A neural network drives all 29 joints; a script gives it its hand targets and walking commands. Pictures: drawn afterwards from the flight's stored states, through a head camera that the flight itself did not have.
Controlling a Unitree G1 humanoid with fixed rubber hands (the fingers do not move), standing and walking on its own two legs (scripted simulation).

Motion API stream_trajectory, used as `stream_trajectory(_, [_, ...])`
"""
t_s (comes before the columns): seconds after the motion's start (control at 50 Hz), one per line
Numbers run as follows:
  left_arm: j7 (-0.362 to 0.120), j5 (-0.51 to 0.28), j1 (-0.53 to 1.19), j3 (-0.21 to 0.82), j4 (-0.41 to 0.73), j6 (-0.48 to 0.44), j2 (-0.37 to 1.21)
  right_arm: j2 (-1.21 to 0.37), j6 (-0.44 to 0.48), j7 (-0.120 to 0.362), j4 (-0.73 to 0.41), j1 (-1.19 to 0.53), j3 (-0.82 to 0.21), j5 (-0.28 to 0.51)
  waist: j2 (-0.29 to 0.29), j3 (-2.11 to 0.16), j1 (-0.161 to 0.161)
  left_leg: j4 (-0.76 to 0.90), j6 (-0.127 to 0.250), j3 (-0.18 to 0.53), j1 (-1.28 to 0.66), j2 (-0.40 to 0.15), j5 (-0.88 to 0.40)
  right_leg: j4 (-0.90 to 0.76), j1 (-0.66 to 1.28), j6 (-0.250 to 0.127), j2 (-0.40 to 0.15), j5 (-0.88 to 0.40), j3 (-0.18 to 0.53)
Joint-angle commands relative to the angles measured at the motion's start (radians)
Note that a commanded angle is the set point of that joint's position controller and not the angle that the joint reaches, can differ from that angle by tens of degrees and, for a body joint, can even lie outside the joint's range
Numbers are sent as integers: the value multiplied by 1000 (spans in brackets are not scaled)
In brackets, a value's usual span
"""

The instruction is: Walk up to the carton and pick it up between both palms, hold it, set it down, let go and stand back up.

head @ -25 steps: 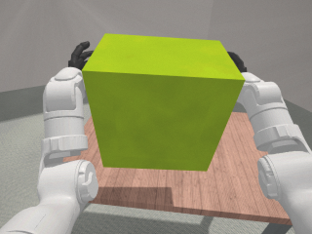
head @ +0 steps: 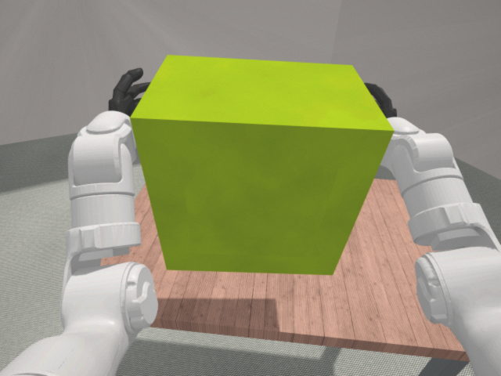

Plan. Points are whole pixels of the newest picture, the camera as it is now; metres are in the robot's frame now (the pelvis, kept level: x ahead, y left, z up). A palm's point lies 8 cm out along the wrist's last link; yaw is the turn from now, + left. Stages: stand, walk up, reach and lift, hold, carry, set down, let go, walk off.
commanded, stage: hold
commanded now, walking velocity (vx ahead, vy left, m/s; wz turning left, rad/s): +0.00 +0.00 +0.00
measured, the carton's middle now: (255, 172) +0.36 +0.01 +0.21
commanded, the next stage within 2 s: set down in 0.64 s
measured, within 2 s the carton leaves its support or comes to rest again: neither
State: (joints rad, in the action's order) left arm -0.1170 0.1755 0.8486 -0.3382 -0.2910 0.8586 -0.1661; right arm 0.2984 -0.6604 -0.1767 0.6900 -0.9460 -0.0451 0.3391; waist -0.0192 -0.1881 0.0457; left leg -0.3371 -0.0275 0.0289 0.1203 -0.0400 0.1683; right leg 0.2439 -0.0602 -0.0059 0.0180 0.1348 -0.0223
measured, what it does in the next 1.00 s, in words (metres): stands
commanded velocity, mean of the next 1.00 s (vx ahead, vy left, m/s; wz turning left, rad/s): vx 0.00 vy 0.00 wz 0.00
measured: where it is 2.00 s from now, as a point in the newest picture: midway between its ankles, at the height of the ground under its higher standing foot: outside the picture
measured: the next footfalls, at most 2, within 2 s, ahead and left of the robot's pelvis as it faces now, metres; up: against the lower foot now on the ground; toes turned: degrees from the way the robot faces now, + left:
none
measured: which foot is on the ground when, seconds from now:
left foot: down 0.00-1.00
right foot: down 0.00-1.00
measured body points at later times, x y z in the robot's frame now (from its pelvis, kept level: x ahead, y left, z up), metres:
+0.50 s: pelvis +0.00 +0.00 +0.00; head -0.10 +0.02 +0.44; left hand +0.37 +0.20 +0.30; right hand +0.38 -0.18 +0.28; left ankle +0.01 +0.13 -0.75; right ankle +0.00 -0.12 -0.75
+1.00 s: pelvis +0.00 +0.01 +0.00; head -0.10 +0.03 +0.44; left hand +0.38 +0.19 +0.35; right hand +0.38 -0.18 +0.31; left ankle +0.01 +0.13 -0.75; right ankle +0.00 -0.12 -0.75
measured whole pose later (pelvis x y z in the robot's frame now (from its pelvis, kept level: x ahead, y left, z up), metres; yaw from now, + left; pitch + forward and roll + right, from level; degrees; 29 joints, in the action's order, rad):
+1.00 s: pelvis +0.00 +0.01 +0.00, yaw +0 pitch -6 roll -1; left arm -0.21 0.28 1.01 -0.45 -0.44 0.69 -0.18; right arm 0.21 -0.49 -0.14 0.75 -1.00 0.12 0.17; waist -0.03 -0.14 0.08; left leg -0.31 -0.01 0.02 0.04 -0.02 0.16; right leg 0.25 0.00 0.01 0.00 0.15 -0.01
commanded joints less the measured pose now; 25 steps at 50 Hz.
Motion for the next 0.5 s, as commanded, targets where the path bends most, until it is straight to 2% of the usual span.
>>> stream_trajectory(0.0, [-131, -163, 571, 379, 88, -30, 534, -550, 62, 173, -374, -785, -154, 172, 55, -223, 2, 49, -3, -22, 30, 68, -194, 14, 165, -12, 59, -177, 51])
stream_trajectory(0.02, [-130, -163, 572, 372, 72, -27, 533, -563, 68, 179, -393, -813, -161, 169, 43, -230, -12, 51, 7, -24, 39, 70, -178, 10, 161, -11, 57, -158, 51])
stream_trajectory(0.06, [-124, -179, 590, 407, 85, -29, 551, -559, 77, 183, -416, -825, -150, 166, 83, -258, -3, 44, -3, -22, 35, 67, -187, 15, 153, -18, 58, -161, 51])
stream_trajectory(0.08, [-122, -188, 589, 408, 83, -33, 558, -563, 82, 182, -443, -843, -153, 168, 66, -276, -1, 38, 1, -24, 36, 71, -196, 15, 163, -14, 60, -176, 51])
stream_trajectory(0.12, [-113, -184, 601, 396, 96, -42, 548, -570, 81, 183, -422, -830, -158, 174, 61, -303, -9, 39, 5, -25, 27, 73, -192, 20, 173, -8, 59, -176, 52])
stream_trajectory(0.16, [-113, -184, 595, 387, 79, -44, 539, -575, 78, 183, -398, -824, -152, 163, 30, -289, -7, 45, 13, -25, 27, 73, -177, 20, 164, -2, 56, -177, 52])
stream_trajectory(0.2, [-120, -173, 563, 364, 52, -36, 527, -581, 78, 180, -395, -818, -170, 168, 16, -263, -22, 47, 22, -27, 36, 75, -177, 18, 179, -1, 52, -191, 55])
stream_trajectory(0.24, [-123, -171, 571, 374, 63, -37, 532, -568, 78, 178, -373, -805, -153, 164, 41, -259, -4, 50, 11, -26, 21, 70, -188, 17, 167, -5, 56, -191, 52])
stream_trajectory(0.26, [-127, -166, 580, 365, 56, -34, 524, -564, 74, 177, -359, -807, -153, 163, 41, -256, -9, 46, 11, -29, 22, 74, -183, 11, 171, -4, 51, -182, 56])
stream_trajectory(0.32, [-138, -175, 599, 375, 41, -37, 542, -556, 78, 177, -365, -824, -129, 148, 45, -241, 10, 56, 10, -26, 53, 69, -143, 10, 168, -10, 50, -156, 57])
stream_trajectory(0.36, [-139, -165, 609, 351, 25, -43, 526, -577, 71, 179, -339, -816, -134, 144, 26, -223, -4, 64, 20, -24, 71, 71, -120, 9, 167, -8, 48, -135, 57])
stream_trajectory(0.38, [-138, -170, 622, 360, 25, -45, 527, -576, 74, 181, -342, -829, -132, 144, 35, -244, -4, 63, 17, -23, 71, 71, -116, 11, 167, -10, 47, -131, 59])
stream_trajectory(0.4, [-136, -168, 623, 356, 4, -45, 527, -581, 79, 182, -358, -856, -137, 146, 29, -247, -12, 59, 21, -23, 69, 73, -121, 8, 160, -9, 49, -136, 57])
stream_trajectory(0.42, [-135, -167, 615, 358, -3, -47, 530, -573, 78, 181, -349, -844, -131, 147, 41, -243, -7, 58, 18, -23, 65, 71, -133, 12, 165, -11, 49, -147, 59])
stream_trajectory(0.44, [-133, -167, 605, 353, 17, -48, 527, -584, 80, 181, -365, -841, -151, 158, 36, -264, -19, 51, 18, -26, 52, 74, -165, 17, 179, -7, 49, -178, 60])
stream_trajectory(0.46, [-132, -169, 592, 362, 8, -45, 536, -566, 83, 180, -371, -848, -142, 162, 52, -270, -11, 45, 10, -23, 44, 73, -182, 17, 175, -10, 52, -189, 56])
stream_trajectory(0.48, [-130, -158, 588, 345, -9, -41, 531, -553, 77, 181, -340, -845, -138, 157, 42, -251, -15, 50, 11, -23, 38, 72, -170, 13, 163, -11, 54, -163, 56])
